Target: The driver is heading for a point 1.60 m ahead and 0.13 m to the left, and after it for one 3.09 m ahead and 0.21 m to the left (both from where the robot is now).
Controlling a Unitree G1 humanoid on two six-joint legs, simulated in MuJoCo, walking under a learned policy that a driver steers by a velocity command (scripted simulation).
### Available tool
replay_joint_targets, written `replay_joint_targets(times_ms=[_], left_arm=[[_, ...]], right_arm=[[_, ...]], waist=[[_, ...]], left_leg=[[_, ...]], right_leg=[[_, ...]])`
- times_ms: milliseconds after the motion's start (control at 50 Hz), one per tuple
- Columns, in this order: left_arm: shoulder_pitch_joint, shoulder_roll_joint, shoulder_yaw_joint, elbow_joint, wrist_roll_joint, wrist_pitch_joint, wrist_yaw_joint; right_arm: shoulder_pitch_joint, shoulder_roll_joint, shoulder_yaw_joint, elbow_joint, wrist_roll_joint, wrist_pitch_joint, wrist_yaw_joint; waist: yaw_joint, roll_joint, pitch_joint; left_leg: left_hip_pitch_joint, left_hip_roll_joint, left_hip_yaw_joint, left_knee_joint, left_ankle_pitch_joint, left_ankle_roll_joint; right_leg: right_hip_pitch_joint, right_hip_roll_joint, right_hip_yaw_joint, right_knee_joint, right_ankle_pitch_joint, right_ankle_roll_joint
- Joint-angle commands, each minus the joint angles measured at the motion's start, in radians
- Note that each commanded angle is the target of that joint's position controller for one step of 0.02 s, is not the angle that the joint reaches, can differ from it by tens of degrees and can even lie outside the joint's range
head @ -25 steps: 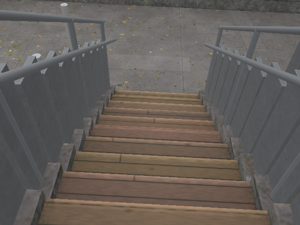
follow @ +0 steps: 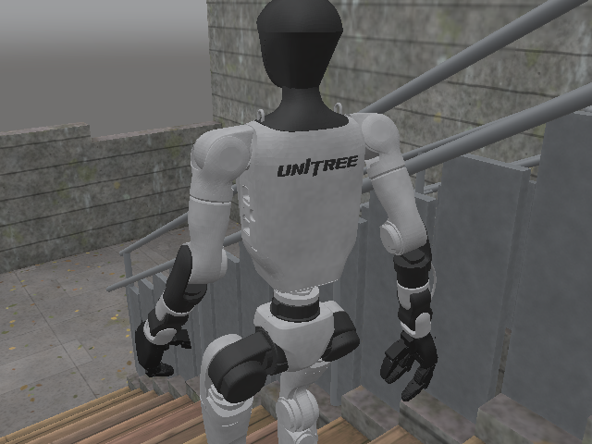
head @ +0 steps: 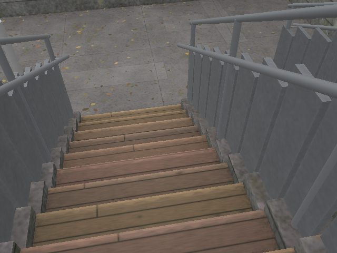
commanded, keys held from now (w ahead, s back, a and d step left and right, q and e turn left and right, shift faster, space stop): w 1.00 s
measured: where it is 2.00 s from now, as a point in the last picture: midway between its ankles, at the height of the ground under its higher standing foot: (162, 205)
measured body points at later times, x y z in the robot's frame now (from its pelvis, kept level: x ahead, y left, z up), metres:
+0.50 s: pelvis +0.26 -0.01 -0.14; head +0.26 -0.01 +0.31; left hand +0.17 +0.23 -0.28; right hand +0.40 -0.25 -0.26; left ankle +0.41 +0.11 -0.86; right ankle +0.12 -0.09 -0.80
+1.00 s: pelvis +0.52 +0.01 -0.28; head +0.52 +0.01 +0.17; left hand +0.65 +0.26 -0.41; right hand +0.42 -0.22 -0.43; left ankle +0.41 +0.09 -0.96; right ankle +0.69 -0.12 -0.98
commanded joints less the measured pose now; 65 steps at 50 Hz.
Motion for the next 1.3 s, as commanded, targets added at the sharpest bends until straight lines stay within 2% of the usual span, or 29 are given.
replay_joint_targets(times_ms=[20,40,60,80,100,120,160,180,240,300,380,520,580,600,620,640,660,720,800,840,880,1040,1080,1120,1160,1180,1220,1260,1300], left_arm=[[0.185,0.058,0.02,0.028,0.007,-0.019,0.018],[0.378,0.094,0.038,0.1,0.018,-0.015,0.013],[0.488,0.158,0.048,0.133,0.016,-0.014,-0.001],[0.543,0.179,0.043,0.121,0.0,-0.005,-0.014],[0.574,0.254,0.067,0.124,-0.029,0.005,-0.009],[0.51,0.171,0.049,0.117,-0.023,0.006,0.008],[0.399,0.094,0.014,0.102,0.02,-0.002,0.021],[0.341,0.052,-0.004,0.103,0.011,-0.029,0.026],[0.355,0.126,0.007,0.115,-0.009,-0.058,0.035],[0.432,0.037,-0.005,0.138,-0.021,-0.06,0.034],[0.369,0.071,-0.009,0.099,-0.026,-0.067,0.055],[0.527,0.065,-0.004,0.147,0.04,-0.012,0.092],[0.528,0.098,-0.004,0.161,0.033,0.003,0.081],[0.579,0.059,0.006,0.166,0.009,-0.007,0.065],[0.629,0.064,0.003,0.13,-0.036,-0.015,0.077],[0.519,0.093,-0.002,0.062,-0.052,-0.021,0.086],[0.354,0.106,0.001,0.041,-0.017,-0.017,0.08],[0.313,0.104,0.031,0.085,0.029,0.018,0.052],[0.342,-0.001,0.013,0.117,0.06,0.053,0.023],[0.234,0.059,0.034,0.077,0.024,0.051,0.023],[0.079,0.054,0.024,0.034,0.027,0.014,0.013],[-0.116,0.038,0.006,-0.077,-0.005,-0.006,-0.002],[0.032,0.064,0.016,-0.027,-0.015,-0.016,0.02],[0.362,0.087,0.036,0.094,0.014,-0.009,0.019],[0.532,0.173,0.039,0.118,0.017,-0.004,-0.008],[0.586,0.245,0.067,0.122,-0.014,0.002,-0.01],[0.452,0.12,0.036,0.101,-0.007,0.009,0.023],[0.336,0.064,0.003,0.09,0.027,-0.032,0.026],[0.314,0.092,0.002,0.089,-0.007,-0.061,0.036]], right_arm=[[0.111,-0.113,-0.015,0.031,-0.012,0.023,-0.018],[0.116,-0.123,-0.017,0.043,0.001,0.027,-0.016],[0.164,-0.076,-0.026,0.039,0.027,0.018,-0.003],[0.215,-0.098,-0.026,-0.003,0.072,0.009,-0.018],[0.079,-0.117,-0.018,-0.083,0.084,0.003,-0.023],[-0.078,-0.134,-0.025,-0.095,0.028,0.011,-0.023],[-0.095,-0.14,-0.048,-0.069,0.004,0.035,0.003],[-0.1,-0.119,-0.045,-0.057,-0.001,0.046,0.012],[-0.093,-0.032,-0.034,-0.038,-0.039,0.074,0.039],[-0.179,-0.083,-0.055,-0.07,-0.002,0.068,0.046],[-0.362,-0.066,-0.041,-0.123,-0.004,0.027,0.073],[-0.49,-0.06,-0.03,-0.202,0.043,0.022,0.06],[-0.047,-0.113,-0.059,-0.041,0.016,0.012,0.047],[0.052,-0.182,-0.074,-0.005,0.019,0.014,0.056],[0.136,-0.211,-0.069,-0.012,0.027,0.016,0.072],[0.202,-0.279,-0.09,0.003,0.067,0.025,0.071],[0.131,-0.237,-0.08,-0.016,0.057,0.031,0.052],[-0.063,-0.055,-0.013,-0.038,0.012,-0.001,0.041],[-0.047,-0.153,-0.034,-0.016,0.032,-0.032,0.029],[-0.018,-0.089,-0.023,-0.01,0.046,-0.04,0.03],[-0.047,-0.063,-0.012,-0.027,0.061,-0.043,0.008],[0.079,-0.091,-0.019,0.0,-0.007,0.008,-0.007],[0.098,-0.111,-0.023,0.023,-0.016,0.023,-0.02],[0.1,-0.123,-0.018,0.032,-0.004,0.028,-0.02],[0.212,-0.067,-0.024,0.007,0.058,0.01,-0.008],[0.085,-0.108,-0.016,-0.062,0.07,-0.005,-0.015],[-0.142,-0.145,-0.032,-0.104,0.003,0.001,-0.001],[-0.088,-0.117,-0.045,-0.04,-0.001,0.025,0.016],[-0.098,-0.045,-0.038,-0.037,-0.014,0.052,0.034]], waist=[[0.077,0.042,0.084],[0.16,0.003,0.001],[0.167,-0.18,-0.119],[0.168,-0.171,-0.288],[0.244,-0.215,-0.355],[0.246,-0.048,-0.151],[0.137,0.009,0.032],[0.08,0.073,0.122],[0.044,-0.046,0.076],[0.057,-0.004,0.06],[0.099,0.04,0.074],[0.259,0.012,0.206],[0.08,0.099,0.013],[0.074,0.277,-0.1],[0.062,0.286,-0.278],[-0.012,0.298,-0.365],[-0.022,0.221,-0.184],[0.142,0.036,0.115],[0.197,0.205,0.062],[0.179,0.143,0.074],[0.15,0.11,0.082],[-0.032,0.142,0.204],[0.011,0.11,0.171],[0.151,0.007,0.027],[0.152,-0.192,-0.229],[0.241,-0.19,-0.278],[0.213,0.008,-0.04],[0.092,0.062,0.107],[0.045,-0.039,0.122]], left_leg=[[-0.053,0.184,-0.2,0.153,0.943,0.164],[-0.181,0.132,-0.163,0.428,0.839,0.159],[-0.494,-0.005,-0.096,0.856,0.055,0.104],[-0.758,0.013,-0.132,1.09,-0.094,0.083],[-0.992,0.017,-0.12,1.149,0.012,0.064],[-1.084,0.084,-0.156,0.934,0.195,0.054],[-0.859,0.141,-0.188,0.667,0.345,0.023],[-0.778,0.164,-0.236,0.443,0.548,0.003],[-0.501,0.144,-0.114,0.152,0.759,-0.047],[-0.654,0.176,-0.185,0.048,1.066,-0.01],[-0.373,0.112,-0.095,-0.272,1.463,-0.013],[-0.348,0.158,-0.091,-0.685,1.2,0.003],[0.128,0.127,-0.015,-0.786,1.125,0.047],[0.436,0.251,-0.125,-0.538,1.439,0.088],[0.728,0.426,-0.297,-0.218,1.687,0.167],[0.789,0.572,-0.514,-0.386,1.284,0.3],[0.586,0.557,-0.559,-0.582,0.711,0.325],[-0.06,0.378,-0.381,-0.576,0.798,0.202],[-0.308,0.311,-0.296,-0.604,1.043,0.201],[-0.178,0.268,-0.294,-0.563,0.828,0.179],[-0.21,0.221,-0.26,-0.502,0.586,0.142],[-0.067,0.232,-0.299,-0.258,0.639,0.173],[-0.076,0.232,-0.264,-0.062,0.799,0.173],[-0.155,0.153,-0.175,0.343,0.898,0.16],[-0.732,0.001,-0.129,1.075,-0.129,0.086],[-0.999,0.026,-0.164,1.051,0.043,0.085],[-1.01,0.101,-0.187,0.81,0.28,0.031],[-0.736,0.139,-0.248,0.422,0.558,-0.008],[-0.51,0.122,-0.137,0.125,0.74,-0.045]], right_leg=[[0.203,0.025,-0.072,-0.18,-0.077,-0.031],[0.455,0.006,-0.066,-0.187,-0.059,-0.039],[0.776,-0.149,0.073,0.107,0.321,-0.094],[1.025,-0.303,0.226,0.369,0.481,-0.154],[1.051,-0.445,0.462,0.157,-0.034,-0.306],[0.819,-0.404,0.458,-0.004,-0.521,-0.315],[0.361,-0.341,0.418,-0.017,-0.513,-0.268],[0.173,-0.249,0.32,0.0,-0.419,-0.198],[-0.025,-0.171,0.213,-0.049,-0.175,-0.201],[0.133,-0.145,0.225,0.059,-0.341,-0.183],[-0.064,-0.067,0.147,0.132,-0.735,-0.123],[0.177,-0.099,0.185,0.418,-0.524,-0.145],[0.122,-0.011,0.097,0.963,-0.36,-0.157],[-0.163,0.123,0.022,1.357,-1.008,-0.104],[-0.462,0.134,0.047,1.677,-1.311,-0.075],[-0.7,0.131,0.051,1.784,-1.213,-0.064],[-0.829,0.068,0.077,1.578,-1.005,-0.057],[-0.551,-0.012,0.161,1.087,-0.661,-0.01],[-0.239,-0.003,0.049,0.8,-0.354,0.032],[-0.375,-0.027,0.105,0.643,-0.155,0.017],[-0.305,-0.02,0.07,0.378,0.129,0.016],[-0.185,-0.023,0.036,-0.016,-0.022,0.005],[0.026,-0.025,-0.004,-0.12,-0.106,-0.011],[0.395,0.026,-0.092,-0.19,-0.1,-0.03],[0.958,-0.271,0.188,0.373,0.49,-0.141],[1.015,-0.405,0.425,0.172,-0.088,-0.28],[0.604,-0.368,0.458,-0.057,-0.666,-0.297],[0.17,-0.276,0.345,-0.025,-0.418,-0.226],[-0.047,-0.166,0.185,-0.048,-0.25,-0.188]])
Keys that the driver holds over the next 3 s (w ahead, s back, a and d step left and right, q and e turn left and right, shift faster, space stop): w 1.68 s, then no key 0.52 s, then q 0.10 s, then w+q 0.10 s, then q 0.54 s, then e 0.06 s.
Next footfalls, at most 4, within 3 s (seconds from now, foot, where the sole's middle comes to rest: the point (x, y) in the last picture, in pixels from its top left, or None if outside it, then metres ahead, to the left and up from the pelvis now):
0.04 right None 0.16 -0.10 -0.84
0.58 left None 0.45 0.10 -1.00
1.12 right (180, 243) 0.73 -0.10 -1.16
1.66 left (144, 212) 1.02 0.08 -1.32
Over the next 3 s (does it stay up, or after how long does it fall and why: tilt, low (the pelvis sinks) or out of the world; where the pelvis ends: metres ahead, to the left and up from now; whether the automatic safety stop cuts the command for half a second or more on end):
stays up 1.42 0.03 -0.93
